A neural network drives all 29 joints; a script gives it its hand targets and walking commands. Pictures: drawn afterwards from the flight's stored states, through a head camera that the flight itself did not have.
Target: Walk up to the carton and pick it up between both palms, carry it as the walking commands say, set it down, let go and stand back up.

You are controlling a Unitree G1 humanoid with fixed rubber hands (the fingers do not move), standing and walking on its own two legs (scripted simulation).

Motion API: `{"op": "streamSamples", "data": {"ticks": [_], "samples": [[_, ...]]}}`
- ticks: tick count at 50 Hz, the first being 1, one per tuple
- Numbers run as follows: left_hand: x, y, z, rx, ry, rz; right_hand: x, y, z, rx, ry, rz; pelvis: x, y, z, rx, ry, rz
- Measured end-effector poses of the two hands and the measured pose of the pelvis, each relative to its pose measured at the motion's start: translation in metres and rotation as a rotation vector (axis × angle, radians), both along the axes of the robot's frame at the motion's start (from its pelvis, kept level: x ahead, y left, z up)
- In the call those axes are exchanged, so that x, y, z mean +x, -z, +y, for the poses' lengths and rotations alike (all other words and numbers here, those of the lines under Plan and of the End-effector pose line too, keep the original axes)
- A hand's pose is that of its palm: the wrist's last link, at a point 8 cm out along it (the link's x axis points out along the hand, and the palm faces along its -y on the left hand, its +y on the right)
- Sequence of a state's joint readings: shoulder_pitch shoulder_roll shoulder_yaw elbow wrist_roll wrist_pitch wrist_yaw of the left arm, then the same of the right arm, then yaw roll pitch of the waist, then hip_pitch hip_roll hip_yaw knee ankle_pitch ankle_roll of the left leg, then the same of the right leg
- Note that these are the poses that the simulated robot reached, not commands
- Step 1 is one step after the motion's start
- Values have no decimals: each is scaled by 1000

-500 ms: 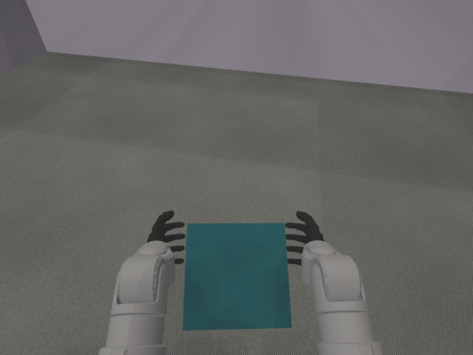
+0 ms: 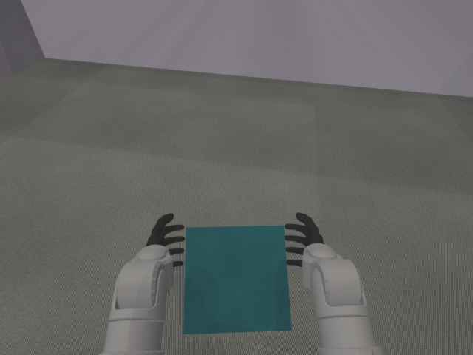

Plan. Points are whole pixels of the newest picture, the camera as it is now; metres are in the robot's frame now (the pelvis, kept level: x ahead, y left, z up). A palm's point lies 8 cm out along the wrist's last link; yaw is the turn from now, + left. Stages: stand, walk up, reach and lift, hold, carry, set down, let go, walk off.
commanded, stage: carry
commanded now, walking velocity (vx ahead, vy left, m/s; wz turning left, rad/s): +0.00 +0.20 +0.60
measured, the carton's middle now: (235, 275) +0.31 +0.00 -0.05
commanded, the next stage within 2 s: none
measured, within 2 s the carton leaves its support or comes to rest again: neither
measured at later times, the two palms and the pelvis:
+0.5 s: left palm (92, 263) +0.27 +0.22 +0.08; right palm (248, 240) +0.31 -0.02 +0.08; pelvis -0.01 +0.05 +0.00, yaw +7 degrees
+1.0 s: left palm (118, 268) +0.26 +0.18 +0.08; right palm (282, 255) +0.28 -0.07 +0.08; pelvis -0.02 +0.03 +0.00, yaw +6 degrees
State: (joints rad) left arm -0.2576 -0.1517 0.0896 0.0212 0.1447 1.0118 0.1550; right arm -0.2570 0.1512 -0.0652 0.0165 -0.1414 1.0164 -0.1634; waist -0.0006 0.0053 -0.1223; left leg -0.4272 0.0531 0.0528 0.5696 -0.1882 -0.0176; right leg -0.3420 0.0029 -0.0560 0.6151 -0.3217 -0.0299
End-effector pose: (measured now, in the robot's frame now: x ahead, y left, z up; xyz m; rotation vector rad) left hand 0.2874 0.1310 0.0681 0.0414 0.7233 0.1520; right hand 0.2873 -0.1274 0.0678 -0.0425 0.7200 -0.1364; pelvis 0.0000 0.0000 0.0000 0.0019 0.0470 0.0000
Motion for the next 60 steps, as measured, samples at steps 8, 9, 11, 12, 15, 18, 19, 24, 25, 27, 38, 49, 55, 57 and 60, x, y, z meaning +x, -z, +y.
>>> {"op": "streamSamples", "data": {"ticks": [8, 9, 11, 12, 15, 18, 19, 24, 25, 27, 38, 49, 55, 57, 60], "samples": [[-5, -17, 12, 2, -16, 1, 2, -17, 16, -14, 31, -6, 1, 4, 11, 17, -67, 17], [-6, -16, 17, 8, -23, 17, 4, -17, 22, -20, 32, 8, 1, 4, 15, 21, -76, 19], [-6, -12, 30, 23, -50, 47, 9, -16, 37, -26, 23, 33, 1, 5, 23, 25, -89, 21], [-7, -10, 37, 33, -68, 58, 11, -15, 46, -31, 18, 41, 1, 6, 28, 22, -95, 22], [-9, -3, 60, 53, -144, 90, 18, -12, 74, -52, -17, 64, -2, 7, 40, 23, -97, 23], [-15, -3, 78, 37, -210, 115, 22, -9, 93, -42, -55, 90, -6, 4, 46, 6, -98, 27], [-16, -4, 82, 32, -227, 118, 23, -8, 97, -36, -67, 93, -8, 3, 47, 2, -102, 27], [-21, -13, 93, 31, -267, 102, 22, -10, 108, -22, -105, 83, -13, 0, 51, -7, -114, 20], [-22, -15, 93, 30, -267, 97, 21, -11, 108, -21, -107, 81, -14, 0, 51, -7, -115, 18], [-22, -19, 92, 27, -262, 89, 19, -13, 106, -21, -105, 76, -15, 0, 51, -6, -117, 15], [-20, -23, 67, 25, -171, 73, 4, -21, 78, -32, -44, 71, -19, -3, 42, -2, -112, -4], [-29, -15, 52, 3, -117, 49, -8, -13, 56, -5, -68, 53, -24, -3, 27, -3, -101, -14], [-35, -14, 48, -4, -116, 31, -12, -12, 51, 0, -85, 37, -25, -3, 20, -4, -98, -14], [-36, -14, 46, -6, -115, 28, -12, -12, 49, -1, -87, 34, -25, -3, 18, -4, -98, -14], [-37, -13, 44, -8, -111, 24, -13, -11, 46, -3, -88, 30, -25, -3, 16, -5, -97, -14]]}}
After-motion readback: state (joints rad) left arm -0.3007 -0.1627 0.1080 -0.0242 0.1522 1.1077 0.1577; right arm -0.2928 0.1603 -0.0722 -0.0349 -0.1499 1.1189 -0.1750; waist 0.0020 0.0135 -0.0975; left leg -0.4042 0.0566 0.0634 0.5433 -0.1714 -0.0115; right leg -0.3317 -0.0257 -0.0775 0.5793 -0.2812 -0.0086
